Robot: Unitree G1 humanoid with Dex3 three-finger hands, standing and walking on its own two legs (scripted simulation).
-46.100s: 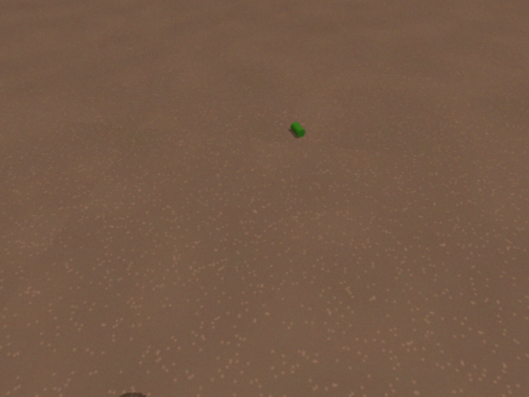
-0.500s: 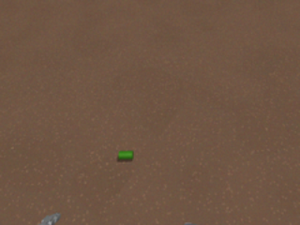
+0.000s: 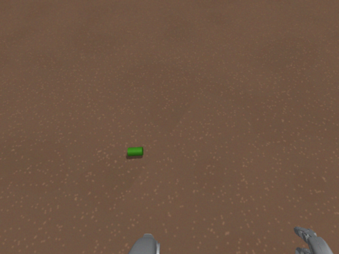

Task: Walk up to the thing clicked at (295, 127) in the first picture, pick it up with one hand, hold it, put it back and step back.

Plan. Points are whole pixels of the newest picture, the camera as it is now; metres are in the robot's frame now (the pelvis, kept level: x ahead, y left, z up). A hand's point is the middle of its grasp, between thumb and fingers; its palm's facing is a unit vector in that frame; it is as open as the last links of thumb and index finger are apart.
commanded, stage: step back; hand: left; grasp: from above
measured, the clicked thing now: (135, 151) +0.79 +0.27 -0.72
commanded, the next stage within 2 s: stand in 1.76 s
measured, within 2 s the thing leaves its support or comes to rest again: neither
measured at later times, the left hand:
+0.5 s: hand out of the picture -0.07 +0.26 -0.14, palm faces +0.04 -0.92 -0.38, open 7.3 cm
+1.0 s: hand out of the picture -0.25 +0.25 -0.13, palm faces +0.10 -0.90 -0.42, open 7.4 cm
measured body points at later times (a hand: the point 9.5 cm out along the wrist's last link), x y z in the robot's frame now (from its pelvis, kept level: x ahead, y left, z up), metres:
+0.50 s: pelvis -0.17 -0.02 +0.01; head -0.12 +0.00 +0.45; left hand -0.07 +0.30 -0.11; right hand -0.05 -0.33 -0.10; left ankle -0.10 +0.11 -0.72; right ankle -0.20 -0.16 -0.65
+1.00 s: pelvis -0.28 -0.04 +0.01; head -0.27 -0.04 +0.46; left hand -0.26 +0.30 -0.10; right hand -0.21 -0.35 -0.12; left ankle -0.28 +0.09 -0.72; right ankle -0.26 -0.16 -0.70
